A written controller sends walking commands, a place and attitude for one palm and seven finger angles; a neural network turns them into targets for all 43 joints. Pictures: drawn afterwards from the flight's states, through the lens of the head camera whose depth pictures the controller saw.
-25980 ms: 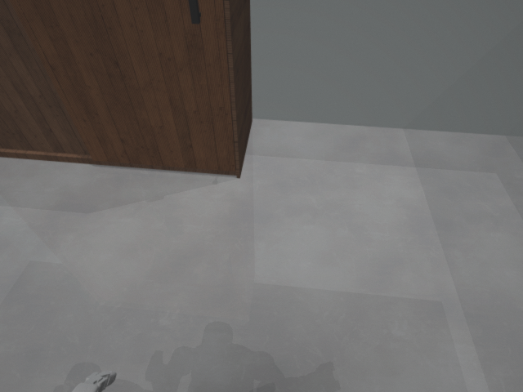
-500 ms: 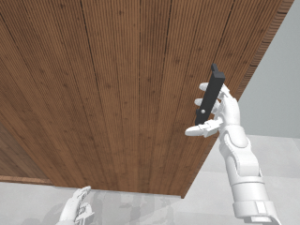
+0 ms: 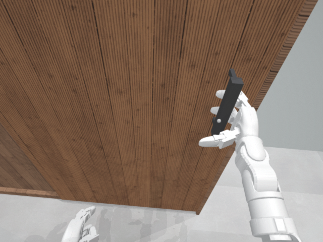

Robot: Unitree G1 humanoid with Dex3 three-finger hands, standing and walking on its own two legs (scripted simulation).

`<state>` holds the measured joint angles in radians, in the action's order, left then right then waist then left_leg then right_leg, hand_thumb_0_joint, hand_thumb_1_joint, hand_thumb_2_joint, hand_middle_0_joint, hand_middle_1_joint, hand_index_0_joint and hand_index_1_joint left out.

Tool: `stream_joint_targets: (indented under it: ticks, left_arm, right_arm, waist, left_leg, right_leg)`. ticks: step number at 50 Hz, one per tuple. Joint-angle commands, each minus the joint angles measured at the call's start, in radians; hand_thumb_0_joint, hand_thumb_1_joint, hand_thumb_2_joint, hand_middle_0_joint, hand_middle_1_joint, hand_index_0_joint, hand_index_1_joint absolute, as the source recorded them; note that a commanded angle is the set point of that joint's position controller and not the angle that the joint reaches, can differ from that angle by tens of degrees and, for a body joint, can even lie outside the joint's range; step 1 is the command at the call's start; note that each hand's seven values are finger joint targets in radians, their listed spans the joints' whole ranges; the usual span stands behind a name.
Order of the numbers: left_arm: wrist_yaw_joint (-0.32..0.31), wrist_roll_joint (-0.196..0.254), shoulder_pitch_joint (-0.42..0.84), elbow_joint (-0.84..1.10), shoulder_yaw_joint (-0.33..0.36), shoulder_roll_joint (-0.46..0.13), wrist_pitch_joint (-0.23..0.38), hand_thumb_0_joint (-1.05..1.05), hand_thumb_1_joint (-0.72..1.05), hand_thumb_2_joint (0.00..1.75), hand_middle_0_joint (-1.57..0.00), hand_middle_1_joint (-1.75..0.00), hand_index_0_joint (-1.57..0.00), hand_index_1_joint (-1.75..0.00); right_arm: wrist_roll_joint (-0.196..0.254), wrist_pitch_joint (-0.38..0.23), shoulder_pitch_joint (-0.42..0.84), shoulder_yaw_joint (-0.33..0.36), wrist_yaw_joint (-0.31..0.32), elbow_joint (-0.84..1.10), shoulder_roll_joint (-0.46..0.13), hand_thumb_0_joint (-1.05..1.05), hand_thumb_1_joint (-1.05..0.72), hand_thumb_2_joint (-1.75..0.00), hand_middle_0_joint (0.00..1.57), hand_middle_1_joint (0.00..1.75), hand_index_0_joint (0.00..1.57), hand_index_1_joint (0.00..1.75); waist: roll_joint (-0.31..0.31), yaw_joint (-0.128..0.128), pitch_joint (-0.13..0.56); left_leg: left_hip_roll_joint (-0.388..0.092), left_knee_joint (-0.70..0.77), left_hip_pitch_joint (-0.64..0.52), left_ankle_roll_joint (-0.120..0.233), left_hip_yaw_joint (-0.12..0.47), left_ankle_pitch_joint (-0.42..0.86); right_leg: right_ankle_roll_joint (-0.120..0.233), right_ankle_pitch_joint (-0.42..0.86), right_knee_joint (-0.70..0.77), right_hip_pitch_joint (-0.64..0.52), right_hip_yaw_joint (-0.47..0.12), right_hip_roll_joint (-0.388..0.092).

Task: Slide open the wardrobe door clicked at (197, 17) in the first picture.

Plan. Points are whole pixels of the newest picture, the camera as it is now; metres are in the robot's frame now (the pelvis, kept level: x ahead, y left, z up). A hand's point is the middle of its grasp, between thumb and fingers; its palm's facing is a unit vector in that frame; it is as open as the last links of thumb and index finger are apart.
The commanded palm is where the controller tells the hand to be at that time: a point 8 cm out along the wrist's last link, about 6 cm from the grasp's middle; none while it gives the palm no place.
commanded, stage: slide the fingers in behind the handle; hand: right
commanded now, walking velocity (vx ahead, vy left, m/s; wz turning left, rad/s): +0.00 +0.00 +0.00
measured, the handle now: (223, 105) +0.43 -0.13 +0.14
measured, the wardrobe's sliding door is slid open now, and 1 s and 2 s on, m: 0.00 0.00 0.00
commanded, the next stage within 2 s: grip the handle and tug to test in 0.18 s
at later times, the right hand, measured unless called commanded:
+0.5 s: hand (219, 121) +0.37 -0.11 +0.15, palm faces +0.01 +1.00 +0.01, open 13.0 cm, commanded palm +0.34 -0.16 +0.15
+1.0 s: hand (219, 119) +0.38 -0.11 +0.15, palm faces +0.00 +1.00 +0.00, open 6.0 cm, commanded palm +0.35 -0.16 +0.15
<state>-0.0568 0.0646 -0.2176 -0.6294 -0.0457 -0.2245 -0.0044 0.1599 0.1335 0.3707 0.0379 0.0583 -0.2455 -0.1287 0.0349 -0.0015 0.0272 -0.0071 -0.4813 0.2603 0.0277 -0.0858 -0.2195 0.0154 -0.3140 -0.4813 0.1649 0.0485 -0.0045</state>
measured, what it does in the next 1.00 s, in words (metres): stands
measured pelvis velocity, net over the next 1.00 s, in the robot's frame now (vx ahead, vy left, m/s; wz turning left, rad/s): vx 0.01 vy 0.00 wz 0.00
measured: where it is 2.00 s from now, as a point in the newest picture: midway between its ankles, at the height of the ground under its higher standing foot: outside the picture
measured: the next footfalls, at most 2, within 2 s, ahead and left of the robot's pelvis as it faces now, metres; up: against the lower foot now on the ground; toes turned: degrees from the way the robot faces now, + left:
none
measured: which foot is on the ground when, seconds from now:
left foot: down 0.00-1.00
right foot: down 0.00-1.00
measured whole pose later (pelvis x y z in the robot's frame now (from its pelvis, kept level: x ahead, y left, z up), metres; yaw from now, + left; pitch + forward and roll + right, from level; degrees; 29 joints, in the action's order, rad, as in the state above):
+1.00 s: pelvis +0.01 +0.00 +0.00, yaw +0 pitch +0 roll +0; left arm -0.05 0.06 -0.21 -0.62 -0.05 -0.22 -0.03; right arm 0.16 0.16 0.35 0.03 0.05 -0.20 -0.12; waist 0.03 0.00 0.03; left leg -0.01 -0.47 0.25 0.02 -0.08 -0.22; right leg 0.02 -0.32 -0.47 0.15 0.05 0.00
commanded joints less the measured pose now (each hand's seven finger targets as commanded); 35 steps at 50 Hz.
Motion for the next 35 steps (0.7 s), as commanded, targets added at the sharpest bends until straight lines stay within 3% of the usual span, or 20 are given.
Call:
stream_joint_targets:
  ticks: [1,2,4,6,9,11,14,17,21,23,26,28,29,31,33,35]
  left_arm:
    - [-0.002,-0.005,0.107,0.154,0.044,-0.109,0.053,0.00,0.90,0.90,-0.20,-0.30,-0.20,-0.30]
    - [0.000,-0.006,0.112,0.160,0.042,-0.105,0.053,0.00,0.90,0.90,-0.20,-0.30,-0.20,-0.30]
    - [-0.001,-0.005,0.109,0.156,0.042,-0.106,0.054,0.00,0.90,0.90,-0.20,-0.30,-0.20,-0.30]
    - [0.000,-0.006,0.115,0.160,0.041,-0.107,0.051,0.00,0.90,0.90,-0.20,-0.30,-0.20,-0.30]
    - [0.004,-0.005,0.117,0.168,0.041,-0.101,0.052,0.00,0.90,0.90,-0.20,-0.30,-0.20,-0.30]
    - [0.003,-0.004,0.115,0.161,0.042,-0.107,0.048,0.00,0.90,0.90,-0.20,-0.30,-0.20,-0.30]
    - [0.002,-0.004,0.116,0.167,0.041,-0.102,0.049,0.00,0.90,0.90,-0.20,-0.30,-0.20,-0.30]
    - [0.005,-0.005,0.120,0.170,0.041,-0.102,0.045,0.00,0.90,0.90,-0.20,-0.30,-0.20,-0.30]
    - [0.004,-0.005,0.119,0.166,0.042,-0.107,0.041,0.00,0.90,0.90,-0.20,-0.30,-0.20,-0.30]
    - [0.003,-0.005,0.117,0.167,0.043,-0.102,0.042,0.00,0.90,0.90,-0.20,-0.30,-0.20,-0.30]
    - [0.003,-0.008,0.117,0.168,0.044,-0.109,0.037,0.00,0.90,0.90,-0.20,-0.30,-0.20,-0.30]
    - [0.005,-0.008,0.117,0.170,0.041,-0.102,0.037,0.00,0.90,0.90,-0.20,-0.30,-0.20,-0.30]
    - [0.004,-0.006,0.114,0.167,0.043,-0.104,0.035,0.00,0.90,0.90,-0.20,-0.30,-0.20,-0.30]
    - [0.002,-0.006,0.115,0.164,0.042,-0.107,0.029,0.00,0.90,0.90,-0.20,-0.30,-0.20,-0.30]
    - [0.003,-0.004,0.119,0.168,0.040,-0.101,0.030,0.00,0.90,0.90,-0.20,-0.30,-0.20,-0.30]
    - [0.003,-0.007,0.113,0.165,0.042,-0.103,0.032,0.00,0.90,0.90,-0.20,-0.30,-0.20,-0.30]
  right_arm:
    - [0.006,-0.080,0.392,0.042,-0.004,0.240,-0.097,0.00,0.50,-0.30,0.30,1.20,0.30,1.20]
    - [0.003,-0.081,0.382,0.020,-0.009,0.248,-0.074,0.00,0.50,-0.30,0.30,1.20,0.30,1.20]
    - [0.008,-0.079,0.390,0.043,-0.008,0.230,-0.092,0.00,0.50,-0.30,0.30,1.20,0.30,1.20]
    - [0.005,-0.084,0.384,0.046,-0.010,0.244,-0.101,0.00,0.50,-0.30,0.30,1.20,0.30,1.20]
    - [0.007,-0.086,0.353,0.035,-0.014,0.266,-0.085,0.00,0.50,-0.30,0.30,1.20,0.30,1.20]
    - [0.009,-0.082,0.356,0.067,-0.011,0.251,-0.119,0.00,0.50,-0.30,0.30,1.20,0.30,1.20]
    - [0.010,-0.079,0.366,0.046,-0.012,0.263,-0.094,0.00,0.50,-0.30,0.30,1.20,0.30,1.20]
    - [0.006,-0.077,0.338,0.044,-0.010,0.283,-0.093,0.00,0.36,-0.36,0.32,1.22,0.32,1.22]
    - [0.005,-0.069,0.334,0.054,-0.005,0.270,-0.105,0.00,0.17,-0.44,0.33,1.25,0.33,1.25]
    - [0.007,-0.064,0.348,0.032,-0.007,0.272,-0.079,0.00,0.08,-0.48,0.35,1.26,0.35,1.26]
    - [0.005,-0.062,0.311,0.086,-0.004,0.276,-0.132,0.00,-0.06,-0.54,0.36,1.28,0.36,1.28]
    - [0.007,-0.061,0.334,0.042,-0.011,0.290,-0.090,0.00,-0.15,-0.58,0.37,1.29,0.37,1.29]
    - [0.011,-0.056,0.316,0.069,-0.010,0.270,-0.110,0.00,-0.20,-0.60,0.38,1.30,0.38,1.30]
    - [0.007,-0.054,0.344,0.060,-0.010,0.274,-0.111,0.00,-0.29,-0.64,0.38,1.31,0.38,1.31]
    - [0.001,-0.050,0.359,0.014,-0.011,0.285,-0.070,0.00,-0.39,-0.68,0.40,1.33,0.40,1.33]
    - [0.003,-0.046,0.357,0.042,-0.004,0.273,-0.091,0.00,-0.48,-0.72,0.41,1.34,0.41,1.34]
  waist:
    - [-0.072,0.000,0.253]
    - [-0.061,-0.002,0.253]
    - [-0.093,-0.004,0.241]
    - [-0.056,0.004,0.242]
    - [-0.051,0.006,0.260]
    - [-0.066,0.008,0.247]
    - [-0.071,0.003,0.246]
    - [-0.048,0.008,0.249]
    - [-0.066,0.009,0.240]
    - [-0.079,-0.001,0.237]
    - [-0.061,0.019,0.259]
    - [-0.063,0.004,0.257]
    - [-0.086,0.008,0.251]
    - [-0.073,0.003,0.241]
    - [-0.025,-0.003,0.239]
    - [-0.044,-0.001,0.242]
  left_leg:
    - [-0.001,0.047,-0.171,0.002,0.048,0.238]
    - [-0.002,0.046,-0.168,0.001,0.048,0.244]
    - [-0.001,0.053,-0.171,-0.004,0.052,0.240]
    - [-0.003,0.048,-0.175,0.002,0.051,0.238]
    - [-0.003,0.044,-0.188,0.002,0.052,0.275]
    - [-0.001,0.047,-0.186,0.003,0.048,0.260]
    - [0.000,0.047,-0.183,0.001,0.049,0.264]
    - [-0.001,0.047,-0.185,0.003,0.047,0.279]
    - [0.000,0.049,-0.186,0.002,0.047,0.268]
    - [0.001,0.050,-0.174,0.000,0.046,0.277]
    - [-0.001,0.043,-0.208,0.004,0.047,0.298]
    - [-0.002,0.046,-0.198,0.001,0.048,0.311]
    - [0.000,0.047,-0.200,0.000,0.048,0.309]
    - [0.000,0.049,-0.191,0.002,0.045,0.289]
    - [0.000,0.047,-0.172,0.004,0.045,0.289]
    - [0.002,0.047,-0.169,0.004,0.045,0.286]
  right_leg:
    - [0.006,0.267,0.062,0.003,-0.048,-0.001]
    - [0.006,0.271,0.064,-0.002,-0.045,-0.001]
    - [0.009,0.252,0.062,0.013,-0.040,0.001]
    - [0.006,0.260,0.067,0.010,-0.043,0.001]
    - [0.005,0.288,0.061,0.000,-0.038,0.001]
    - [0.003,0.281,0.066,0.008,-0.042,-0.002]
    - [0.004,0.281,0.066,0.005,-0.042,0.000]
    - [0.002,0.305,0.068,-0.007,-0.039,-0.002]
    - [0.002,0.292,0.069,0.002,-0.040,-0.002]
    - [0.004,0.298,0.065,-0.005,-0.041,-0.003]
    - [0.002,0.319,0.067,0.002,-0.038,0.000]
    - [0.002,0.324,0.064,-0.006,-0.036,0.002]
    - [0.003,0.318,0.063,0.003,-0.036,0.000]
    - [0.003,0.310,0.068,-0.001,-0.039,-0.001]
    - [0.000,0.319,0.064,-0.014,-0.040,0.001]
    - [0.000,0.315,0.061,-0.013,-0.043,0.000]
